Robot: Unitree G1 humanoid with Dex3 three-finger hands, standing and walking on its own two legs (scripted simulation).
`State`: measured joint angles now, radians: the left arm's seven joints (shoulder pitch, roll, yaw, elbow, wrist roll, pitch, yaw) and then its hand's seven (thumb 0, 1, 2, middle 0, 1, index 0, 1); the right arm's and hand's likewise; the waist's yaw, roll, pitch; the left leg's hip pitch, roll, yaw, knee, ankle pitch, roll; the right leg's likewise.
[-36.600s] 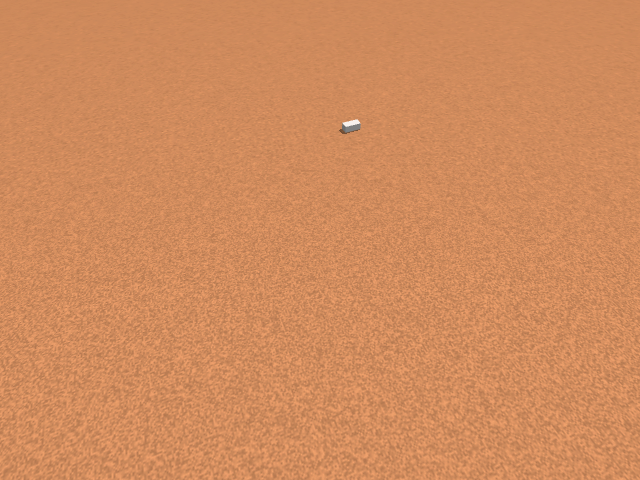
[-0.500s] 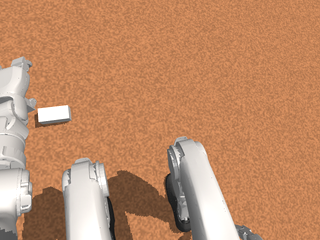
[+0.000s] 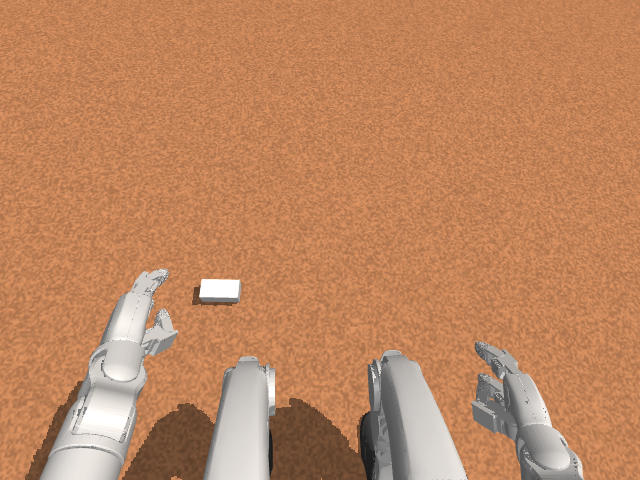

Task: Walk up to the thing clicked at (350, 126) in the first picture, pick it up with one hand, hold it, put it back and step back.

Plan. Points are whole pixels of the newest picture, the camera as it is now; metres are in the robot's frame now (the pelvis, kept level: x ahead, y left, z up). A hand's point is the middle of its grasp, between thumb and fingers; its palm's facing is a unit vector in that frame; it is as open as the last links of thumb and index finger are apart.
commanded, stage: home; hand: left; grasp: from above
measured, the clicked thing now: (220, 290) +0.52 +0.23 -0.52
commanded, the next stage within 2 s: none
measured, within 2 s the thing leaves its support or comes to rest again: neither
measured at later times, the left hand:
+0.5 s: hand (124, 366) +0.24 +0.18 +0.10, palm faces +0.10 -0.97 -0.20, open 7.4 cm
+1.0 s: hand (100, 388) +0.22 +0.19 +0.13, palm faces +0.11 -0.98 -0.19, open 7.4 cm
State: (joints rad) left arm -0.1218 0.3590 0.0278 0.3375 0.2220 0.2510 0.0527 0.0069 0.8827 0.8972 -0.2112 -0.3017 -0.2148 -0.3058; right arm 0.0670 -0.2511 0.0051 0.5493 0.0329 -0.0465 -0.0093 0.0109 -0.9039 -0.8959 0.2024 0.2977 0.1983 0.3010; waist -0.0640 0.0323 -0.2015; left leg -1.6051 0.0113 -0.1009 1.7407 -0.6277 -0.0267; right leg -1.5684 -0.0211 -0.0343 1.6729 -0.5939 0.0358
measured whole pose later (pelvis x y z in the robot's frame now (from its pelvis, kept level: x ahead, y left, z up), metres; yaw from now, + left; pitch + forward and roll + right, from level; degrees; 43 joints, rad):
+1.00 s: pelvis +0.07 +0.00 +0.17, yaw +3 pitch +10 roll -3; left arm 0.50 0.22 0.04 -0.13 -0.05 0.46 0.01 0.01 0.90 0.90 -0.20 -0.30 -0.20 -0.30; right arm 0.27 -0.22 0.04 0.54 0.00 -0.25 -0.18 0.02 -0.90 -0.90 0.21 0.30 0.20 0.30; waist -0.04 0.04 -0.16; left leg -0.70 0.03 -0.08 1.02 -0.50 -0.02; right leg -0.65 -0.02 -0.06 0.95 -0.47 0.03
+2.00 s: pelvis +0.08 +0.00 +0.17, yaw +3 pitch +10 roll -3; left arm 0.50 0.22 0.03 -0.14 -0.05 0.46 0.01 0.01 0.90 0.90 -0.20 -0.30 -0.20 -0.30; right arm 0.29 -0.22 0.03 0.55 0.01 -0.24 -0.18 0.02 -0.90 -0.90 0.21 0.30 0.20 0.30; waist -0.04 0.05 -0.17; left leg -0.70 0.03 -0.07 1.04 -0.51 -0.02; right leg -0.65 -0.02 -0.05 0.95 -0.47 0.04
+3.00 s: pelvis +0.07 +0.01 +0.20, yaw +3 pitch +0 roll +0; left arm 0.22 0.30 0.05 0.74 0.05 0.06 0.03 0.01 0.90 0.90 -0.20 -0.30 -0.21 -0.30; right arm 0.19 -0.30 -0.05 0.88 -0.06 -0.03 -0.01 0.01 -0.90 -0.90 0.21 0.30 0.20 0.30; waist 0.02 -0.01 0.03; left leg -0.38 -0.01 -0.03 0.78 -0.39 0.01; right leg -0.38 -0.06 -0.01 0.76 -0.38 0.05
